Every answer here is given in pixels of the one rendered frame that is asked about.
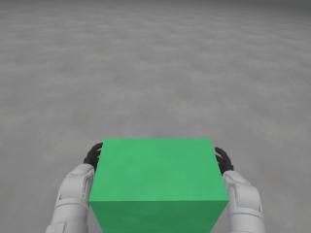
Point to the robot right hand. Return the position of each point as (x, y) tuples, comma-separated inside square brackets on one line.
[(224, 161)]

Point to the robot left hand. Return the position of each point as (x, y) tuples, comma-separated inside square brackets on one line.
[(92, 156)]

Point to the right robot forearm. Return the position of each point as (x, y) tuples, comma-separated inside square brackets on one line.
[(244, 208)]

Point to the carton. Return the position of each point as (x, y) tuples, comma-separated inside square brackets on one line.
[(157, 186)]

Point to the left robot forearm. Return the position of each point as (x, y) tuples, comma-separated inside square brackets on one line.
[(71, 205)]

